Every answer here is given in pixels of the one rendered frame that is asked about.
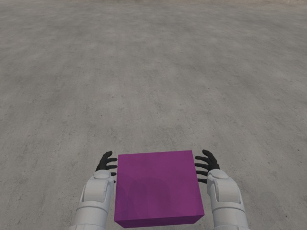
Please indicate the right robot forearm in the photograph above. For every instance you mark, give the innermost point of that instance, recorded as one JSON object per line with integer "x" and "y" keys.
{"x": 226, "y": 202}

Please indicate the robot left hand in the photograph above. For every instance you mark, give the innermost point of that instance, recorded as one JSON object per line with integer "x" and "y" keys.
{"x": 102, "y": 165}

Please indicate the left robot forearm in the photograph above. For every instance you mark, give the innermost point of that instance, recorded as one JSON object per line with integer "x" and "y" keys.
{"x": 93, "y": 206}

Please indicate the carton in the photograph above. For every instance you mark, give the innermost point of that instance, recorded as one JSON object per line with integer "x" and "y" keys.
{"x": 157, "y": 189}

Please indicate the robot right hand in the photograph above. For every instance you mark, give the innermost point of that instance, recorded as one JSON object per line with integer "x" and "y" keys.
{"x": 212, "y": 164}

